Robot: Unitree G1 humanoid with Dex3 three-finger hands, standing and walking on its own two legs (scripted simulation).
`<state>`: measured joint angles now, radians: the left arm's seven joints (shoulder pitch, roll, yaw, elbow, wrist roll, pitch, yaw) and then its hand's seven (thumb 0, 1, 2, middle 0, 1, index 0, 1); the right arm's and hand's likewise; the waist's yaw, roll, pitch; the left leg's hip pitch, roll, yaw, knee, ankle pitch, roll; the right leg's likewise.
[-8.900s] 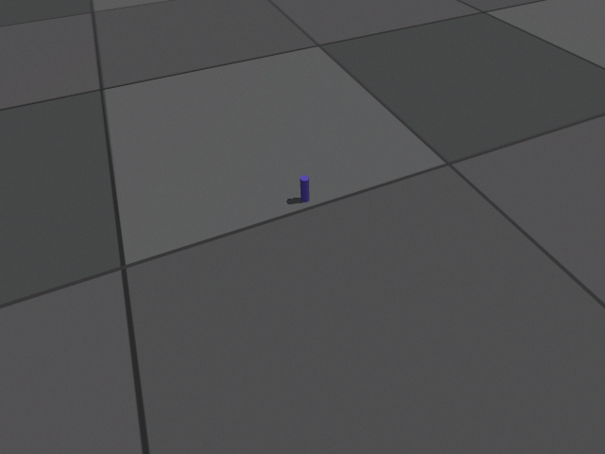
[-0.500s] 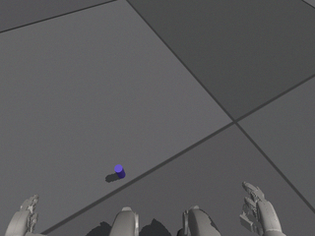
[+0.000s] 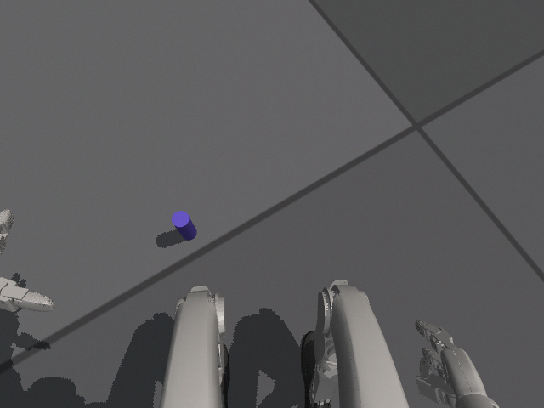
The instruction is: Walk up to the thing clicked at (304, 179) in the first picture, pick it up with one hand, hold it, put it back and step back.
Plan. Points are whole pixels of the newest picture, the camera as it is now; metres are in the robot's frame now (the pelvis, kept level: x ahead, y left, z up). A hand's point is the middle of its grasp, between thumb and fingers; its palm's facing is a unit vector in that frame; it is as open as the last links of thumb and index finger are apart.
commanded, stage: go down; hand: left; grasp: from the side
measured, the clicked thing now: (185, 226) +0.48 +0.20 -0.44
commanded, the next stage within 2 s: approach in 1.30 s
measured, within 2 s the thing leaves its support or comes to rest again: neither
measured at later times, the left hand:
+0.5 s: hand (30, 234) +0.37 +0.37 -0.10, palm faces +0.08 -0.99 -0.12, open 17.2 cm
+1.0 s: hand (34, 224) +0.40 +0.38 -0.13, palm faces +0.06 -0.99 -0.10, open 17.3 cm
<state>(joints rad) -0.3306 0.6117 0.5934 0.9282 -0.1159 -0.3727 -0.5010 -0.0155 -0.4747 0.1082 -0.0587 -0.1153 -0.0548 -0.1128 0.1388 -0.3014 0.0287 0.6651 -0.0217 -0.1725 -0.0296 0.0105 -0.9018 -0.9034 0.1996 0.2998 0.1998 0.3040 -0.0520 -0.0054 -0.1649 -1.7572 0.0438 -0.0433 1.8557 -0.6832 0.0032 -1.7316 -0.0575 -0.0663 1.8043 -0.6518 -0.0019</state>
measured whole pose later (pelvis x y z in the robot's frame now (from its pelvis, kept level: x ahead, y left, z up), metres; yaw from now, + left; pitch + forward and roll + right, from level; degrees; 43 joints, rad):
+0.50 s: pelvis -0.02 +0.00 -0.09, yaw -2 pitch +33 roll -6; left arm -0.56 0.78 0.71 1.06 -0.14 -0.42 -0.66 -0.02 -0.48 0.08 -0.05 -0.08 -0.04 -0.08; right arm 0.11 -0.35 0.07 0.69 -0.04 -0.17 -0.02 0.01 -0.91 -0.91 0.20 0.30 0.20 0.30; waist -0.09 -0.02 -0.12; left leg -2.03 0.04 -0.08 2.14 -0.70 0.01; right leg -1.99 -0.06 -0.08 2.06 -0.66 0.00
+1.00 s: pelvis -0.03 +0.01 -0.13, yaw -3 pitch +32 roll -7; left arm -0.65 0.90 0.77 1.11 -0.16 -0.40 -0.73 -0.02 -0.51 0.08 -0.05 -0.08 -0.04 -0.08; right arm 0.13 -0.36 0.12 0.68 -0.05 -0.17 -0.02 0.01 -0.92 -0.91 0.20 0.30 0.20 0.30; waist -0.12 -0.02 -0.08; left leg -2.15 0.03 -0.10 2.27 -0.69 0.02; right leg -2.09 -0.06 -0.09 2.18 -0.65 0.00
